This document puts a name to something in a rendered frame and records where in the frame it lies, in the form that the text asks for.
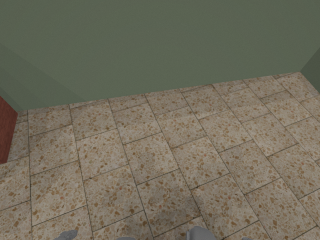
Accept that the robot left hand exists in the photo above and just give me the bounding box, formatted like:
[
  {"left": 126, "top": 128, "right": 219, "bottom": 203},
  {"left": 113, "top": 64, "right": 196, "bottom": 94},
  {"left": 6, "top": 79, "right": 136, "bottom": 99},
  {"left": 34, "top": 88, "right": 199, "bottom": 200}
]
[{"left": 54, "top": 229, "right": 78, "bottom": 240}]

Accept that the cupboard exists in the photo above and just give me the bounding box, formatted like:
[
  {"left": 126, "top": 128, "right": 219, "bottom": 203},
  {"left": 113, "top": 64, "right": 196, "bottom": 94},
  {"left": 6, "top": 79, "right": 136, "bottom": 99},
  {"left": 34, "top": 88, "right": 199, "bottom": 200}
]
[{"left": 0, "top": 96, "right": 18, "bottom": 164}]

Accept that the robot right thigh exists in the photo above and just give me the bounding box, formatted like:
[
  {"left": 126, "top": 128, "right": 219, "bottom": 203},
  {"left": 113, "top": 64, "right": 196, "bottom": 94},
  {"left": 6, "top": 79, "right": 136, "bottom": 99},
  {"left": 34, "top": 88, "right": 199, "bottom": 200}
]
[{"left": 185, "top": 227, "right": 217, "bottom": 240}]

